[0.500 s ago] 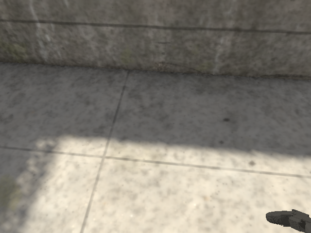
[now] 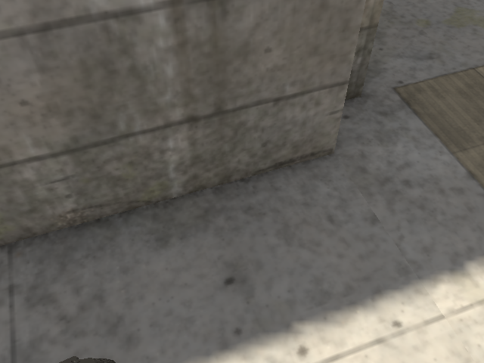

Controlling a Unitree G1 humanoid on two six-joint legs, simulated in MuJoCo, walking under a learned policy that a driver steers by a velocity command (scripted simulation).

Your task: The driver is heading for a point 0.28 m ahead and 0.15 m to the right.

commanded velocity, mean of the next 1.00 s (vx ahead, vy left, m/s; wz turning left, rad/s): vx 0.33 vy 0.00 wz -0.31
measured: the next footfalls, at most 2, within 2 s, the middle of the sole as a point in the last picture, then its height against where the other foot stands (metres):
right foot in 0.02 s outside the picture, level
left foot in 0.40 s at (243, 321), level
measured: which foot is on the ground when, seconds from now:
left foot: down 0.00-0.00, up 0.02-0.38, down 0.40-1.00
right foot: up 0.00-0.00, down 0.02-0.42, up 0.44-0.84, down 0.86-1.00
